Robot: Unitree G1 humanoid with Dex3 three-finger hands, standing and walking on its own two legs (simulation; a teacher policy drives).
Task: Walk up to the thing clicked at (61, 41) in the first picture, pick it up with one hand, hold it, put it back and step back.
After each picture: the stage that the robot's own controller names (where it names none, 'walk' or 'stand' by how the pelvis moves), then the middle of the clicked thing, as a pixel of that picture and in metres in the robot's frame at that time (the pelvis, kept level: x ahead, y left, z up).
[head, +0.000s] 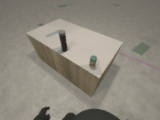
stand; (63, 41) +0.77 +0.34 -0.05
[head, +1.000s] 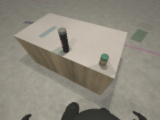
walk; (64, 41) +0.65 +0.28 +0.00
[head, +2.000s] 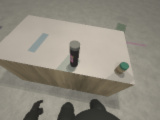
stand; (74, 55) +0.47 +0.14 -0.01
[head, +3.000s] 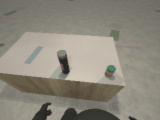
walk; (64, 63) +0.44 +0.24 -0.03
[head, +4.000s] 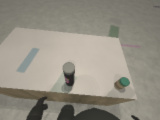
walk; (69, 76) +0.31 +0.14 -0.03
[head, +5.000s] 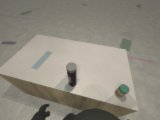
stand; (72, 76) +0.35 +0.15 -0.05
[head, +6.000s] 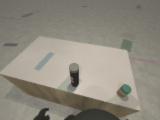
stand; (74, 76) +0.36 +0.13 -0.05
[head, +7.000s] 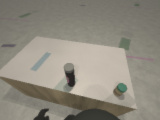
stand; (70, 76) +0.35 +0.17 -0.05
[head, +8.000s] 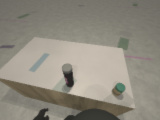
stand; (68, 76) +0.35 +0.18 -0.05
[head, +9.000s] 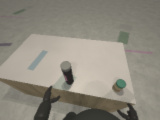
rise first; (68, 74) +0.35 +0.18 -0.04
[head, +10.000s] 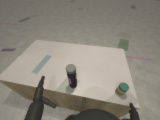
rise first; (72, 77) +0.35 +0.16 -0.05
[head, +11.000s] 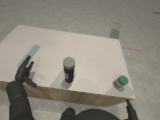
go down; (69, 72) +0.35 +0.14 -0.01
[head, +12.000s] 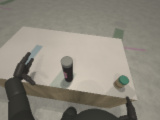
go down; (68, 71) +0.36 +0.15 +0.00
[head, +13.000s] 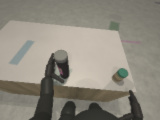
close in; (63, 66) +0.37 +0.16 +0.04
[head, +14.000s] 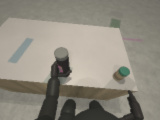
close; (63, 64) +0.37 +0.16 +0.05
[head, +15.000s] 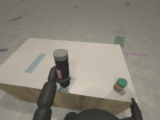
lift; (63, 70) +0.29 +0.17 +0.13
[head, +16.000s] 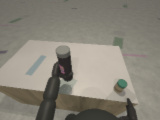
hold; (65, 66) +0.32 +0.16 +0.14
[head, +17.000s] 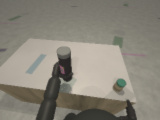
hold; (65, 66) +0.33 +0.16 +0.13
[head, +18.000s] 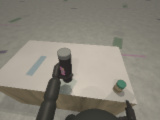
hold; (66, 67) +0.32 +0.16 +0.12
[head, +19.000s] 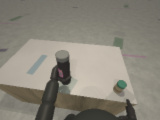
crouch; (64, 69) +0.31 +0.17 +0.11
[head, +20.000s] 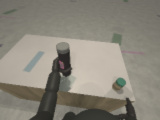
lower; (65, 61) +0.37 +0.17 +0.11
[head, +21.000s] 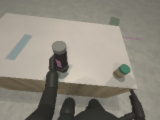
lower; (61, 59) +0.40 +0.17 +0.06
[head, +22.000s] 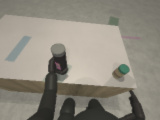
lower; (61, 61) +0.39 +0.17 +0.05
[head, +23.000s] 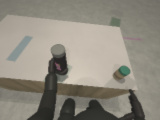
lower; (61, 62) +0.38 +0.17 +0.05
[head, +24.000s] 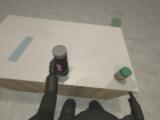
lower; (62, 63) +0.38 +0.17 +0.05
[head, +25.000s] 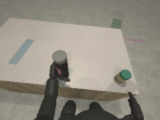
open; (62, 67) +0.35 +0.17 +0.04
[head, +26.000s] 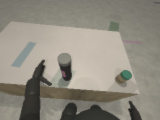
sink last; (66, 69) +0.35 +0.15 +0.03
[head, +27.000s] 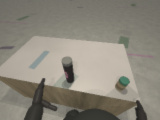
sink last; (68, 71) +0.37 +0.18 +0.01
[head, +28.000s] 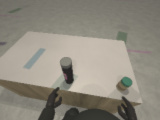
stand; (68, 72) +0.35 +0.17 +0.02
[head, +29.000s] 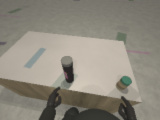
stand; (68, 71) +0.36 +0.17 +0.02
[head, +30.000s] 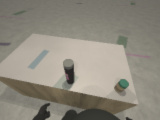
stand; (69, 73) +0.36 +0.17 -0.02
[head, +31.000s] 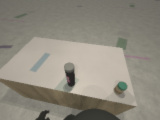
stand; (70, 76) +0.36 +0.16 -0.05
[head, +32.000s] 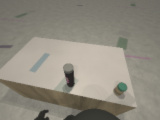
stand; (69, 76) +0.35 +0.17 -0.05
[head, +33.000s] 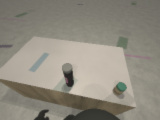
stand; (68, 76) +0.35 +0.17 -0.05
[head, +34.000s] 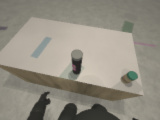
walk; (76, 64) +0.40 +0.11 -0.02
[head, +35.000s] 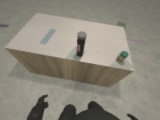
walk; (80, 45) +0.61 +0.11 -0.03
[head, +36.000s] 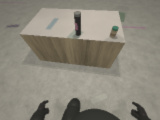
walk; (77, 24) +0.91 +0.21 -0.02
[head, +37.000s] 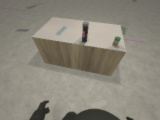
stand; (85, 32) +0.97 +0.13 -0.04
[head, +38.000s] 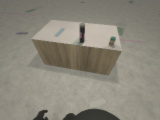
stand; (82, 33) +1.00 +0.15 -0.05
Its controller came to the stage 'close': yes
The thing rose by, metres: 0.19
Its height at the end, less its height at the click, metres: +0.00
